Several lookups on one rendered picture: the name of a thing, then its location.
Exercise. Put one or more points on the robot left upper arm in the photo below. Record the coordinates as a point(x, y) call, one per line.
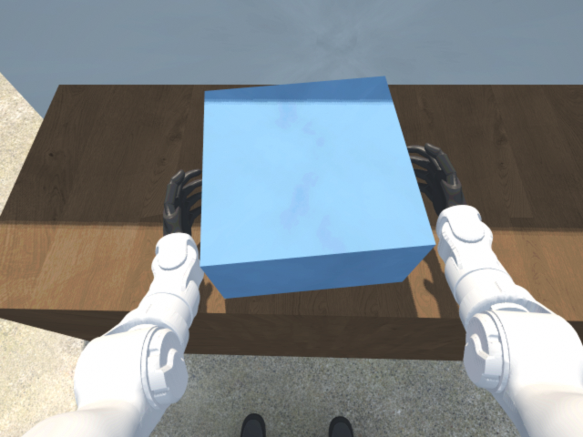
point(124, 384)

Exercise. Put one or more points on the robot foot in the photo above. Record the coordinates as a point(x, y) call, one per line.
point(340, 427)
point(253, 426)

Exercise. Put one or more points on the robot right hand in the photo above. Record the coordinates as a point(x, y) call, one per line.
point(443, 187)

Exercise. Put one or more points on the pedestal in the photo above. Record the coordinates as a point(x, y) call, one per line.
point(79, 230)

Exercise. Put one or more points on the robot right foot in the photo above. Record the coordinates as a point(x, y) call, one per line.
point(340, 427)

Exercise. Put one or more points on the robot right upper arm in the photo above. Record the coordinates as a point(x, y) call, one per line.
point(532, 364)

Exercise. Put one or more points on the robot left foot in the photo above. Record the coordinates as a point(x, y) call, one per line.
point(253, 426)

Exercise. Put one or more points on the left robot forearm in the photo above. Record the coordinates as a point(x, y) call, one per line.
point(173, 298)

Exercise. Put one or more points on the right robot forearm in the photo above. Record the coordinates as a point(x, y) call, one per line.
point(475, 276)

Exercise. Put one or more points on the robot left hand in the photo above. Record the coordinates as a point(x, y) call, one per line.
point(177, 216)

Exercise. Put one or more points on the carton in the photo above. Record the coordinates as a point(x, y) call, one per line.
point(308, 186)

